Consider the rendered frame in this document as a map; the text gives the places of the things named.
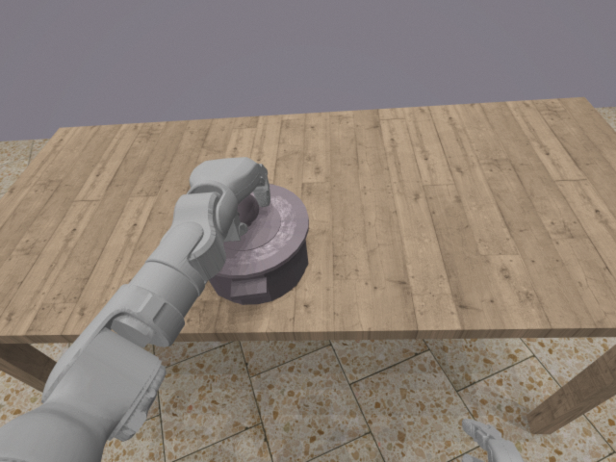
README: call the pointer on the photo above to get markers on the lid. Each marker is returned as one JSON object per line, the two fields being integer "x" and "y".
{"x": 272, "y": 239}

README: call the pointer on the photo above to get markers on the table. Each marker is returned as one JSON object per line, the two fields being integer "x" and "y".
{"x": 468, "y": 221}

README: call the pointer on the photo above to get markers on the robot left hand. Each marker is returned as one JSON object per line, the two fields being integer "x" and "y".
{"x": 242, "y": 176}

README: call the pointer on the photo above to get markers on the left robot upper arm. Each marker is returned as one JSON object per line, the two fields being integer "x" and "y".
{"x": 106, "y": 393}

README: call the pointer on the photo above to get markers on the knob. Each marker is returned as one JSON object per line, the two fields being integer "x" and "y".
{"x": 248, "y": 209}

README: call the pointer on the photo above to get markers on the robot right hand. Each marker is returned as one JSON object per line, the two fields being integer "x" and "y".
{"x": 489, "y": 438}

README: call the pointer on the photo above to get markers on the pot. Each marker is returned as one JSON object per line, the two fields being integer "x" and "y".
{"x": 263, "y": 288}

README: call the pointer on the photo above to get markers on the robot left forearm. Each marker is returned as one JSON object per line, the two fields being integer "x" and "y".
{"x": 152, "y": 307}

